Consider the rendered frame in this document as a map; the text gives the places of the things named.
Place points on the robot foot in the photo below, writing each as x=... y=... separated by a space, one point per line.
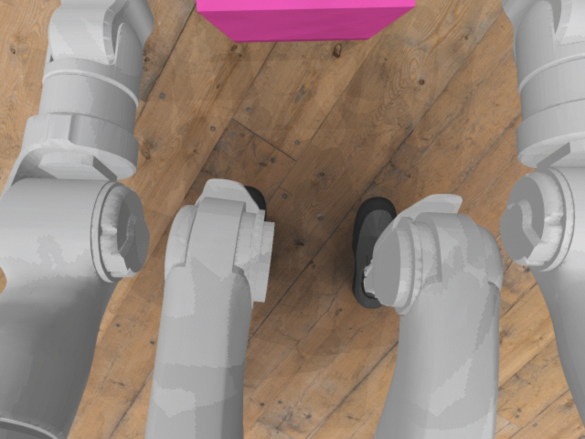
x=372 y=217
x=257 y=197

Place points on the robot right upper arm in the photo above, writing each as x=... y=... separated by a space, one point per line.
x=543 y=227

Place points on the left robot forearm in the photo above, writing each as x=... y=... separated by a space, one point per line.
x=91 y=88

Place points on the robot right foot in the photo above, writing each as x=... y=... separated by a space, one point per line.
x=372 y=217

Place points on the robot left foot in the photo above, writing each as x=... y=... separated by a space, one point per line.
x=257 y=197

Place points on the robot left upper arm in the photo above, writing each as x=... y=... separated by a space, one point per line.
x=64 y=246

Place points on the right robot forearm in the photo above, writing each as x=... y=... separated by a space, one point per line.
x=549 y=53

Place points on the carton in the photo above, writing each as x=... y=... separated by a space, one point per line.
x=301 y=20

